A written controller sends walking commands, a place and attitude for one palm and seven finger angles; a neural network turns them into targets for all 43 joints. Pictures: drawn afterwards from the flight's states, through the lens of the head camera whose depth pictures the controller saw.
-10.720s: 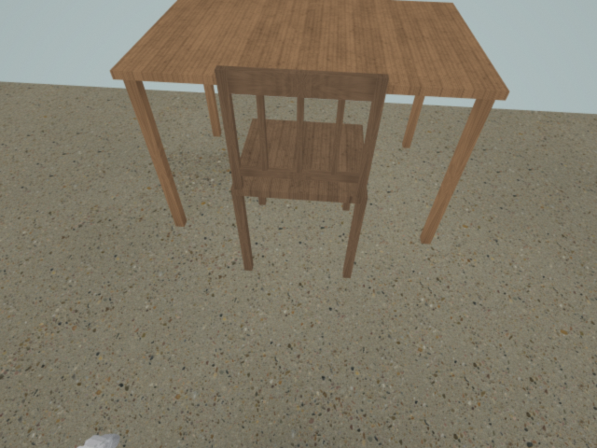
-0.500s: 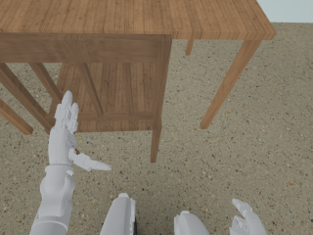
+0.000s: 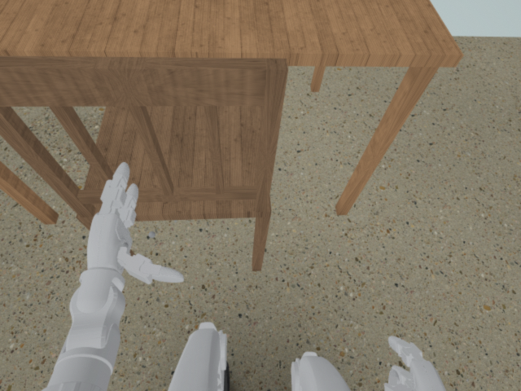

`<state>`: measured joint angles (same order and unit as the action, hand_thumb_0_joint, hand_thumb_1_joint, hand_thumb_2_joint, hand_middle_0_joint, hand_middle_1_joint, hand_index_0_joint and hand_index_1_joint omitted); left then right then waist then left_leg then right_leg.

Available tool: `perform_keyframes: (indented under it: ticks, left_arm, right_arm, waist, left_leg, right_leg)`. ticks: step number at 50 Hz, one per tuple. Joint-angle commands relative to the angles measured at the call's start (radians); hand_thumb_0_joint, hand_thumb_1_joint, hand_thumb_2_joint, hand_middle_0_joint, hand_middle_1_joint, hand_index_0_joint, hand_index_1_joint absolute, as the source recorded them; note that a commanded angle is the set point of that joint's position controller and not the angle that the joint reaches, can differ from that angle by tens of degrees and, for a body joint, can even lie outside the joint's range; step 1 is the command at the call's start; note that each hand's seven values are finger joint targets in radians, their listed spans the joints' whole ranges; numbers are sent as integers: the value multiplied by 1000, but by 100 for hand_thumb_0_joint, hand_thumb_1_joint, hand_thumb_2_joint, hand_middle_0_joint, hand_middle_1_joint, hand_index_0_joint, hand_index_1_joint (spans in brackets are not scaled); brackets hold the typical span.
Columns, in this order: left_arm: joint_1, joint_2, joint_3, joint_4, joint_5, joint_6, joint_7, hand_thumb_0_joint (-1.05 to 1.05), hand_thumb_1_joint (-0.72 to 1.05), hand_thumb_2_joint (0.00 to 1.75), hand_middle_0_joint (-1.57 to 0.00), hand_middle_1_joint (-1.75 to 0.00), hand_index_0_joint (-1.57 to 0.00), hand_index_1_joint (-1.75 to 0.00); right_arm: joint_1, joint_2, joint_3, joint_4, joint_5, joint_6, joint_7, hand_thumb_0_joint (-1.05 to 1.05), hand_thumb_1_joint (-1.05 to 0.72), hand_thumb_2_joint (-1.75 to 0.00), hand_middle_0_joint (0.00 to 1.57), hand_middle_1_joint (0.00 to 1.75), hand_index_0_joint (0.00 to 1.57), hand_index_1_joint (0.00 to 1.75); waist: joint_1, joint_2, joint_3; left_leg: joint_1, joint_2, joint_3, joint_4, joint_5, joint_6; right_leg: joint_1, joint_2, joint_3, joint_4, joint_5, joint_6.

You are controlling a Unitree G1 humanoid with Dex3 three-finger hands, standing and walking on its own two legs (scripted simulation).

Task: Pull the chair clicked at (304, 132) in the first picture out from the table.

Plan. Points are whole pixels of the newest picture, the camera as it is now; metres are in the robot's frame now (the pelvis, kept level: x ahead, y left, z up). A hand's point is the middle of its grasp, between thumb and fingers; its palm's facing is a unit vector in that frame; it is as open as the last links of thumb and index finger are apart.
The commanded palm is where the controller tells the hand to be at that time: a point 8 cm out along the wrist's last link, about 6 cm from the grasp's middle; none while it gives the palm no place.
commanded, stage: aim the fingers beside a spindle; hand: left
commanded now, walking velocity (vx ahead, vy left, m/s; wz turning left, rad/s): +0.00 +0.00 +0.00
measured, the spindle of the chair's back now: (155, 154) +0.49 +0.20 +0.01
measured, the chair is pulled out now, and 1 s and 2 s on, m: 0.00 0.00 0.00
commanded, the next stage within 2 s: push the fingers through the gap in 1.04 s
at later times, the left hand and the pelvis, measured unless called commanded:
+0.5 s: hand (156, 238) +0.33 +0.17 +0.03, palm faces +0.05 -1.00 -0.01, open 16.9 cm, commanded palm +0.31 +0.23 +0.03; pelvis +0.00 +0.00 +0.00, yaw +0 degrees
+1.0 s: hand (156, 235) +0.34 +0.17 +0.01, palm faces +0.08 -1.00 -0.02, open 16.9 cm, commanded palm +0.31 +0.22 +0.02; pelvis -0.01 +0.00 +0.00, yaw +0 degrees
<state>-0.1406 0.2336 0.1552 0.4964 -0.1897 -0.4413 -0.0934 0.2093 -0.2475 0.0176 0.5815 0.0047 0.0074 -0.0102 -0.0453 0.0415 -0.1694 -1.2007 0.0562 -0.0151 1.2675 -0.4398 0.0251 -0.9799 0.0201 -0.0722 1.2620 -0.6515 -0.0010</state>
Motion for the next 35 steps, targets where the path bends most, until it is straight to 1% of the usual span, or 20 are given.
perform_keyframes:
  ticks: [1,3,4,6,8,10,12,14,17,18,19,20,23,24,26,28,30,31,33,35]
  left_arm:
    - [-256,114,25,-362,-4,-117,9,0,-50,30,-6,-8,-6,-8]
    - [-227,184,92,-446,12,-151,57,0,-50,30,-6,-8,-6,-8]
    - [-202,230,136,-450,20,-155,82,0,-50,30,-6,-8,-6,-8]
    - [-146,204,134,-392,36,-146,104,0,-50,30,-6,-8,-6,-8]
    - [-98,164,117,-270,37,-109,96,0,-50,30,-6,-8,-6,-8]
    - [-60,131,100,-148,24,-66,60,0,-50,30,-6,-8,-6,-8]
    - [-54,97,69,-111,-3,-37,7,0,-50,30,-6,-8,-6,-8]
    - [-83,48,10,-134,-28,-36,-43,0,-50,30,-6,-8,-6,-8]
    - [-162,79,4,-323,-38,-103,-53,0,-50,30,-6,-8,-6,-8]
    - [-185,86,-2,-402,-37,-128,-41,0,-50,30,-6,-8,-6,-8]
    - [-212,111,5,-467,-35,-149,-24,0,-50,30,-6,-8,-6,-8]
    - [-199,148,40,-498,-22,-165,-1,0,-50,30,-6,-8,-6,-8]
    - [-159,138,37,-457,16,-163,57,0,-50,30,-6,-8,-6,-8]
    - [-123,167,80,-395,28,-146,73,0,-50,30,-6,-8,-6,-8]
    - [-100,123,63,-265,41,-109,78,0,-50,30,-6,-8,-6,-8]
    - [-64,107,64,-172,38,-69,61,0,-50,30,-6,-8,-6,-8]
    - [-62,97,65,-151,21,-46,38,0,-50,30,-6,-8,-6,-8]
    - [-78,83,42,-191,13,-49,25,0,-50,30,-6,-8,-6,-8]
    - [-81,89,40,-288,-10,-69,12,0,-50,30,-6,-8,-6,-8]
    - [-128,95,13,-415,-9,-110,16,0,-50,30,-6,-8,-6,-8]
  right_arm:
    - [9,-145,-77,-124,-3,-57,-22,0,-90,-90,20,30,20,30]
    - [10,-138,-76,-123,-11,-61,-21,0,-90,-90,20,30,20,30]
    - [15,-140,-74,-118,-16,-60,-19,0,-90,-90,20,30,20,30]
    - [8,-125,-69,-113,-19,-50,-11,0,-90,-90,20,30,20,30]
    - [8,-125,-66,-114,-15,-36,-5,0,-90,-90,20,30,20,30]
    - [12,-132,-64,-116,-7,-23,-4,0,-90,-90,20,30,20,30]
    - [8,-144,-64,-126,6,-18,-8,0,-90,-90,20,30,20,30]
    - [7,-143,-64,-137,13,-26,-12,0,-90,-90,20,30,20,30]
    - [5,-140,-74,-134,8,-49,-21,0,-90,-90,20,30,20,30]
    - [2,-136,-75,-134,4,-59,-22,0,-90,-90,20,30,20,30]
    - [5,-138,-75,-129,0,-67,-24,0,-90,-90,20,30,20,30]
    - [8,-138,-78,-120,-4,-73,-26,0,-90,-90,20,30,20,30]
    - [6,-132,-72,-102,-14,-76,-19,0,-90,-90,20,30,20,30]
    - [13,-137,-74,-94,-17,-71,-17,0,-90,-90,20,30,20,30]
    - [4,-133,-70,-96,-15,-54,-10,0,-90,-90,20,30,20,30]
    - [-2,-138,-67,-114,-8,-38,-6,0,-90,-90,20,30,20,30]
    - [-3,-141,-65,-131,0,-27,-5,0,-90,-90,20,30,20,30]
    - [-9,-140,-66,-144,2,-27,-5,0,-90,-90,20,30,20,30]
    - [-14,-137,-69,-157,3,-31,-7,0,-90,-90,20,30,20,30]
    - [-15,-133,-69,-163,1,-42,-10,0,-90,-90,20,30,20,30]
  waist:
    - [-10,77,-422]
    - [16,121,-486]
    - [22,124,-487]
    - [19,103,-439]
    - [4,39,-352]
    - [-6,-30,-283]
    - [-15,-66,-257]
    - [-24,-48,-263]
    - [-18,34,-368]
    - [-15,86,-404]
    - [-23,94,-420]
    - [-10,120,-439]
    - [-18,109,-390]
    - [-12,85,-369]
    - [-19,22,-296]
    - [-6,-14,-258]
    - [3,-18,-275]
    - [5,8,-304]
    - [10,14,-360]
    - [3,69,-408]
  left_leg:
    - [570,-10,-62,-144,190,-2]
    - [630,-6,-63,-144,282,-7]
    - [625,-5,-66,-142,304,-8]
    - [593,-6,-57,-144,302,-8]
    - [505,-11,-44,-152,234,-5]
    - [419,-18,-31,-153,171,-1]
    - [386,-22,-21,-152,130,3]
    - [388,-24,-19,-142,129,9]
    - [495,-16,-34,-134,201,7]
    - [553,-12,-41,-138,229,4]
    - [582,-7,-52,-136,249,4]
    - [616,-4,-60,-143,266,-2]
    - [601,-1,-78,-153,252,-7]
    - [565,-2,-77,-149,236,-5]
    - [485,-10,-66,-156,153,-5]
    - [425,-18,-54,-165,98,-5]
    - [419,-24,-40,-166,103,-1]
    - [441,-23,-39,-165,115,-3]
    - [485,-19,-36,-161,156,-1]
    - [554,-12,-49,-161,198,-3]
  right_leg:
    - [-69,14,13,-189,270,-26]
    - [-42,18,15,-175,321,-29]
    - [-35,20,13,-169,334,-30]
    - [-28,22,13,-172,343,-27]
    - [-20,25,11,-188,320,-21]
    - [-10,27,14,-205,299,-17]
    - [-1,25,21,-225,284,-14]
    - [1,21,29,-232,288,-17]
    - [-11,18,26,-211,318,-20]
    - [-25,18,24,-206,320,-23]
    - [-35,19,20,-197,320,-23]
    - [-41,21,18,-193,317,-26]
    - [-77,19,2,-176,295,-25]
    - [-77,22,4,-175,288,-25]
    - [-86,22,0,-184,250,-20]
    - [-69,23,3,-195,222,-21]
    - [-39,22,8,-206,233,-23]
    - [-35,21,10,-204,241,-24]
    - [-11,23,17,-211,268,-24]
    - [-24,23,14,-199,280,-26]
